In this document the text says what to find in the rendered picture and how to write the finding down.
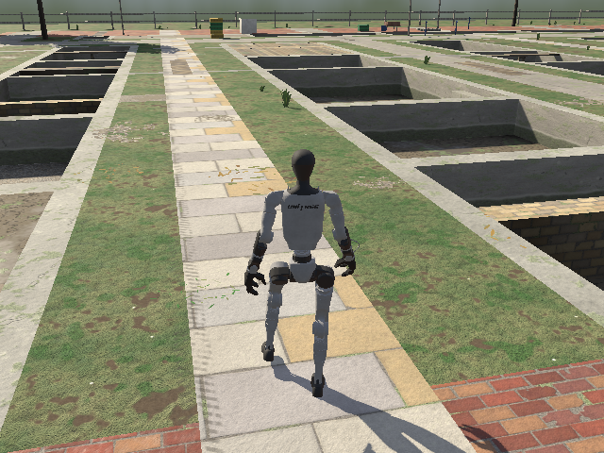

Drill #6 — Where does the robot left forearm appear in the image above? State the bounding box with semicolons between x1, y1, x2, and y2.
246;230;267;274

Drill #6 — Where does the right robot foot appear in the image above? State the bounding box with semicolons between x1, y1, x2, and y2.
310;373;325;397

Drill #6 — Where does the robot left hand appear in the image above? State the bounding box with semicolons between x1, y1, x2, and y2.
244;270;266;295

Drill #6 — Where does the robot right thigh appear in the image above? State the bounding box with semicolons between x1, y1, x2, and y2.
312;264;335;339

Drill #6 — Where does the robot right hand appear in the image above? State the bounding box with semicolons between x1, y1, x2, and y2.
334;258;356;277

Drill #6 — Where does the robot left upper arm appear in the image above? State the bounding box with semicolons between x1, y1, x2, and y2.
259;190;283;243

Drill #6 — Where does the robot right forearm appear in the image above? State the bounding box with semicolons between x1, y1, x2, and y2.
337;226;355;261

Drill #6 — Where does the robot right upper arm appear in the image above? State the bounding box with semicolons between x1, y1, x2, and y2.
323;191;347;241

